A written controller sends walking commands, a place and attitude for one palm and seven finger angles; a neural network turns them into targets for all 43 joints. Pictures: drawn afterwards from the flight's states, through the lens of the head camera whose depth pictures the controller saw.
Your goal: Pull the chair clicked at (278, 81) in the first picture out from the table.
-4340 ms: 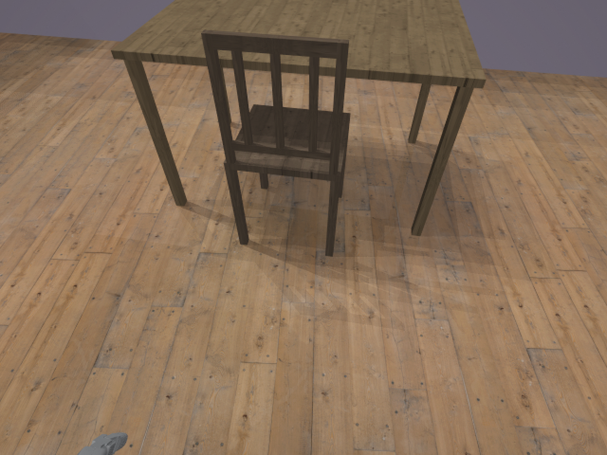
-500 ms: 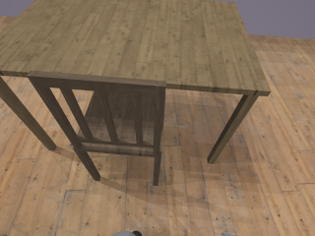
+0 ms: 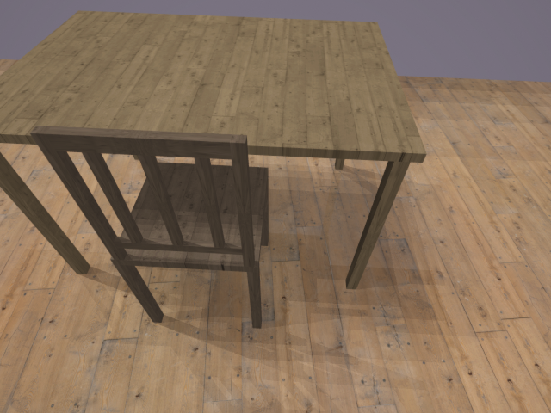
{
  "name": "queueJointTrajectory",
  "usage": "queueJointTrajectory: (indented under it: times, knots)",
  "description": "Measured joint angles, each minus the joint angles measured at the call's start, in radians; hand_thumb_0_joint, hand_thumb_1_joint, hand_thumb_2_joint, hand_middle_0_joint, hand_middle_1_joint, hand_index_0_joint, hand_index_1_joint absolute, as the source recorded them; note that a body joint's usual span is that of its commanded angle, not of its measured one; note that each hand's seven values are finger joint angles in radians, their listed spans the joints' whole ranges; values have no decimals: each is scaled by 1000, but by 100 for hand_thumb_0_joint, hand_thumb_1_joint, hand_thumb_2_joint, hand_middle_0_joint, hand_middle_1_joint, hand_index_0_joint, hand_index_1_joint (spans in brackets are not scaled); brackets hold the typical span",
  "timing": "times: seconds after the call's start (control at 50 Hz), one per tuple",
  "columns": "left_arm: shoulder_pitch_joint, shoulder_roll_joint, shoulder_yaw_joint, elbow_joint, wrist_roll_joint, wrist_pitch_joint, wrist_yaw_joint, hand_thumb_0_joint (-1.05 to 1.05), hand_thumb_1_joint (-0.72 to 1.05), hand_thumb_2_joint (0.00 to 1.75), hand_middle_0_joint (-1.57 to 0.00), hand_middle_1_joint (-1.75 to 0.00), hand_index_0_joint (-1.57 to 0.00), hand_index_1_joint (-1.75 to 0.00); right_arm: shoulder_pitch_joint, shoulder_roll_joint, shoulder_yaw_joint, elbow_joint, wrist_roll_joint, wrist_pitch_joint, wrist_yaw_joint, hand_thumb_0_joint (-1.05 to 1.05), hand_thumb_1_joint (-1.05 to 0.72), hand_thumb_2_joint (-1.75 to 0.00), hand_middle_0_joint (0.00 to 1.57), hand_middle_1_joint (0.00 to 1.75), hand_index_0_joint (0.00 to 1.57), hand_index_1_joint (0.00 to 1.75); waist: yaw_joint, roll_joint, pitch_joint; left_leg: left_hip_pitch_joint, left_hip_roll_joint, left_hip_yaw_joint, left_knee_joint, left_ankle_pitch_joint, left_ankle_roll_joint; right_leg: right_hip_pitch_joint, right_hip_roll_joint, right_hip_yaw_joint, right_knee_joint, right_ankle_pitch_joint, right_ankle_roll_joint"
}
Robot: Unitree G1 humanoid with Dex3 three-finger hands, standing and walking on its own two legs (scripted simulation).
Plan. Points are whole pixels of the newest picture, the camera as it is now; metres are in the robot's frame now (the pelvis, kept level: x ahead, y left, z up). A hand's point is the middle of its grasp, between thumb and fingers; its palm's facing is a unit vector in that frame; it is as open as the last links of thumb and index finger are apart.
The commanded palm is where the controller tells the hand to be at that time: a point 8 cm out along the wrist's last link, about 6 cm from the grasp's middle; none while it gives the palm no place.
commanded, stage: come to a stop and stand still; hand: left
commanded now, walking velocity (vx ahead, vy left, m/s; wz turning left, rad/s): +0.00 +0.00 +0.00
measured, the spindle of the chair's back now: (164, 203) +0.54 +0.28 -0.09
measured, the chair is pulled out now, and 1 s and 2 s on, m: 0.00 0.00 0.00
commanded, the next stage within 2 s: look again from close up in 0.44 s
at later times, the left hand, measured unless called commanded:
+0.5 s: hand out of the picture -0.04 +0.16 -0.17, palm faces +0.05 -0.99 -0.15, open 7.4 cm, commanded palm none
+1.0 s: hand out of the picture -0.02 +0.22 -0.17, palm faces +0.02 -0.98 -0.18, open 7.4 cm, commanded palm none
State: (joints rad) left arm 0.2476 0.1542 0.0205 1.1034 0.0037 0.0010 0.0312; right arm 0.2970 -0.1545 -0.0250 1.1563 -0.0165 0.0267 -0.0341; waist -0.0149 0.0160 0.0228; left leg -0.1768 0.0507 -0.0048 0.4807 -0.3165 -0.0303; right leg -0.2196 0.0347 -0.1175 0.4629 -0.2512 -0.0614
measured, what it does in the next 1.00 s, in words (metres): shifts its weight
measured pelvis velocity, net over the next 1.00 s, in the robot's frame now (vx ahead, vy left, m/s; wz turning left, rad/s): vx -0.03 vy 0.05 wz -0.02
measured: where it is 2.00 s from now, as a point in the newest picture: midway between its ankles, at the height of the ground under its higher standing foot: outside the picture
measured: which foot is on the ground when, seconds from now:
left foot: down 0.00-1.00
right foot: down 0.00-1.00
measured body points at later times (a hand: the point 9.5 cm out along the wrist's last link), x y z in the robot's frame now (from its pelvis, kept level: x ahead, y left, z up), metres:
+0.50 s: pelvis -0.02 +0.01 +0.01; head -0.01 +0.01 +0.46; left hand -0.04 +0.21 -0.16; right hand -0.05 -0.20 -0.16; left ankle -0.03 +0.14 -0.74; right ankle +0.00 -0.08 -0.74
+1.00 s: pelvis -0.03 +0.05 +0.00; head -0.04 +0.05 +0.45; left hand -0.02 +0.27 -0.16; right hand -0.05 -0.15 -0.16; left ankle -0.03 +0.14 -0.74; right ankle +0.00 -0.08 -0.74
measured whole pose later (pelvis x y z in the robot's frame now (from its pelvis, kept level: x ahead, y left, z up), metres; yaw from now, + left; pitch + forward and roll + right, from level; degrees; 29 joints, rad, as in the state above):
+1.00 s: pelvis -0.03 +0.05 +0.00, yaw -1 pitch -2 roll +0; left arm 0.31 0.14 0.00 1.10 0.01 -0.01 0.03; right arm 0.35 -0.12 0.02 1.09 -0.02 -0.03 -0.02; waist -0.01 0.01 -0.01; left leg -0.18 -0.04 0.05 0.48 -0.27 0.05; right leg -0.24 -0.05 -0.06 0.49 -0.21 0.01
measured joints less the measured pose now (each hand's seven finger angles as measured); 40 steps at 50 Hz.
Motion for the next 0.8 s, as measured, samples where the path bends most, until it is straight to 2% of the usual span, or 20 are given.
queueJointTrajectory:
  times: [0.08,0.2,0.38,0.54,0.58,0.62,0.7,0.8]
  knots:
    - [-5,6,0,23,-8,-4,0,2,94,90,-20,-30,-20,-30,7,32,23,16,0,-17,-6,1,-91,-90,19,30,20,29,18,-27,14,32,-7,13,-54,46,-5,26,-4,13,-46,34,2]
    - [16,-12,-9,49,-5,0,-6,1,92,90,-20,-30,-20,-30,3,44,32,13,1,-19,-5,1,-91,-90,20,30,20,29,20,-11,2,63,-13,18,-89,69,1,54,-9,17,-77,55,5]
    - [55,-36,-9,49,0,0,-7,1,91,90,-20,-30,-20,-30,7,41,32,-6,-3,-19,-2,1,-92,-90,20,30,20,29,25,-8,-5,47,-20,22,-92,80,9,38,-15,21,-80,68,11]
    - [74,-44,-11,58,0,-6,-7,1,91,90,-20,-30,-20,-30,31,36,32,-2,0,-29,-5,1,-91,-90,20,30,20,29,22,-21,-3,45,-26,28,-97,78,16,34,-20,28,-84,69,18]
    - [73,-51,-22,53,6,-26,9,1,91,90,-20,-30,-20,-30,23,24,34,-15,5,-30,4,1,-91,-90,20,30,20,29,24,-4,8,10,-15,31,-37,53,17,18,-12,28,-70,69,22]
    - [74,-55,-30,43,7,-36,13,1,91,90,-20,-30,-20,-30,11,14,28,-45,5,-35,3,1,-91,-90,20,30,20,29,12,7,22,-13,-15,34,9,33,23,-2,-14,32,-36,60,25]
    - [75,-49,-32,43,8,-20,8,1,91,90,-20,-30,-20,-30,17,11,27,-73,2,-48,2,1,-91,-90,20,30,20,29,-5,11,-2,-19,-36,37,42,14,40,-16,-37,36,19,28,39]
    - [64,-30,-29,24,10,-15,5,1,91,90,-20,-30,-20,-30,33,18,39,-71,-3,-46,3,2,-92,-90,20,30,20,29,2,4,-34,-10,-60,42,41,14,58,-16,-61,41,41,17,57]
